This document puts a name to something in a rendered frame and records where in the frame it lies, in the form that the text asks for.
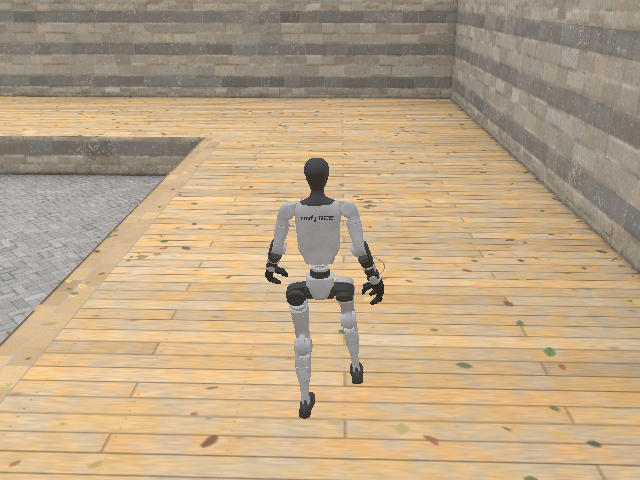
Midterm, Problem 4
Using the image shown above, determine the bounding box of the robot right hand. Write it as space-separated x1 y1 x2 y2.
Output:
362 279 384 305

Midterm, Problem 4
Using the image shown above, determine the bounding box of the robot left forearm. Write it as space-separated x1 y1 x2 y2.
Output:
266 239 282 272

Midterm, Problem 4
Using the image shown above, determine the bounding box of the robot head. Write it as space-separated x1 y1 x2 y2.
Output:
300 158 335 206

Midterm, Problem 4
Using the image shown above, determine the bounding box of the right robot upper arm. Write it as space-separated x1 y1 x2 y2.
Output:
338 201 367 257

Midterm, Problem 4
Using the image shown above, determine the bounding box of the robot left hand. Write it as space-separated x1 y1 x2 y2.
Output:
265 267 288 284

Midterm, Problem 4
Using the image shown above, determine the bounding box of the left robot upper arm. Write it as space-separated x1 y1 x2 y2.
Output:
271 201 297 255

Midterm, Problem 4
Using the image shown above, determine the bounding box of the robot right foot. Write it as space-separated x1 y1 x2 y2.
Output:
350 362 364 384

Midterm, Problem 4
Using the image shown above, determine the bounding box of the robot right forearm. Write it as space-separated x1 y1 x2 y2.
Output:
358 241 381 285

